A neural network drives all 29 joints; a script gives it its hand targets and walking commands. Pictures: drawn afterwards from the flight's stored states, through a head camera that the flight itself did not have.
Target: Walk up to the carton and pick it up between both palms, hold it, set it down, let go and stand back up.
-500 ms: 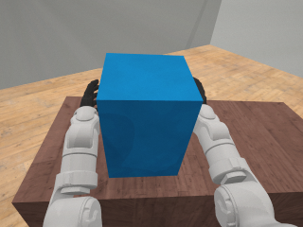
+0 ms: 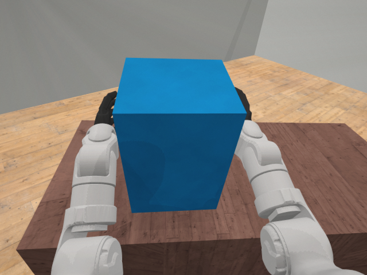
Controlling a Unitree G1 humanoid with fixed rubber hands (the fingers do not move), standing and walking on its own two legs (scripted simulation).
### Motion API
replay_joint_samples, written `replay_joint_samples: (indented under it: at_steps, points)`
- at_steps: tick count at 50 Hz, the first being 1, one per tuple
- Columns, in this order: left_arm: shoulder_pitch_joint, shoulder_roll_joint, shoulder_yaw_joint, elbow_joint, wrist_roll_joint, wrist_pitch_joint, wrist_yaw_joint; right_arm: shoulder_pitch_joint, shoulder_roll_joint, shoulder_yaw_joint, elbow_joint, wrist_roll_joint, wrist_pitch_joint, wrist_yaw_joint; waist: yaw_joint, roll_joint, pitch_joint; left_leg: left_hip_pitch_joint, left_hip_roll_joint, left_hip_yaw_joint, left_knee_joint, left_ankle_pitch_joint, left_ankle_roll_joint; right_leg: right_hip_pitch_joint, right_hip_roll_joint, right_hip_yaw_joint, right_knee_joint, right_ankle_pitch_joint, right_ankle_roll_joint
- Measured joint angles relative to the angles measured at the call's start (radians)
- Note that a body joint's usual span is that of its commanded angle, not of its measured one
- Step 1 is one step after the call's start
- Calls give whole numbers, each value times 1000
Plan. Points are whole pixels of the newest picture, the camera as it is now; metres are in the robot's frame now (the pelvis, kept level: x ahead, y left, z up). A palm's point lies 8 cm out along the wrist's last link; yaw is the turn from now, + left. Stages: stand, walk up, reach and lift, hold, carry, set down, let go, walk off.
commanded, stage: reach and lift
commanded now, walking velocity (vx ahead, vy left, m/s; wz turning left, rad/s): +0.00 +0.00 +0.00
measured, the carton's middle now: (174, 139) +0.36 +0.00 +0.18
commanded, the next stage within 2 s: hold in 0.04 s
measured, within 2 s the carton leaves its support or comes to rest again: neither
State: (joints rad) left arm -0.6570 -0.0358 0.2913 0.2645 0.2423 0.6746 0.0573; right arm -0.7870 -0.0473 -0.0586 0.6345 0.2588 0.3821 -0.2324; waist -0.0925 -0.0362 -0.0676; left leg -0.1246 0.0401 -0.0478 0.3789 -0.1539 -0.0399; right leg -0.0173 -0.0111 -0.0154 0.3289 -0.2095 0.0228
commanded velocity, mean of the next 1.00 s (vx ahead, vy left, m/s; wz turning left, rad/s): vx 0.00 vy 0.00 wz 0.00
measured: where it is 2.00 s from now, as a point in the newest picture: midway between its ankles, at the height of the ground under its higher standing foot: outside the picture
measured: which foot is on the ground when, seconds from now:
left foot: down 0.00-1.00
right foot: down 0.00-1.00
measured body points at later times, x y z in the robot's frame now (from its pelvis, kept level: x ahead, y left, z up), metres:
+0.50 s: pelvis +0.00 +0.00 +0.00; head -0.09 +0.02 +0.44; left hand +0.36 +0.15 +0.22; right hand +0.37 -0.14 +0.24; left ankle +0.04 +0.14 -0.75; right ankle -0.01 -0.13 -0.75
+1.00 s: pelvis -0.01 +0.00 +0.00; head -0.09 +0.02 +0.44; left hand +0.37 +0.15 +0.23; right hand +0.37 -0.14 +0.25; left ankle +0.04 +0.14 -0.75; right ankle -0.01 -0.13 -0.75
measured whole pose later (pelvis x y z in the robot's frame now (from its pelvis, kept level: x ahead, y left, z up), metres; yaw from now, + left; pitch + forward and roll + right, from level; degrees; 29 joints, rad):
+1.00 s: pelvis -0.01 +0.00 +0.00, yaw +0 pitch -5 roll -1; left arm -0.72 -0.01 0.32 0.26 0.24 0.78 0.04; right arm -0.89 -0.06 -0.06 0.66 0.28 0.49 -0.26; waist -0.08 -0.03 -0.12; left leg -0.15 0.04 -0.06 0.38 -0.14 -0.04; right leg -0.05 0.00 -0.01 0.33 -0.20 0.02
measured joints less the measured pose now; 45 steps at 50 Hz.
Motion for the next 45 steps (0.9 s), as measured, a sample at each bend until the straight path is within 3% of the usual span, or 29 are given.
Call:
replay_joint_samples:
  at_steps: [28, 45]
  points:
    - [7, 0, 15, -71, -8, 92, -10, -22, -2, 11, -42, 35, 91, -29, -4, 4, -23, 13, 2, -11, 5, 2, -5, 12, 7, 1, 7, 0, -5]
    - [-69, 19, 36, -1, -4, 105, -19, -99, -10, -13, 23, 18, 110, -28, 13, 6, -42, -21, 2, -7, -2, 18, -3, -28, 9, 12, 8, 15, -3]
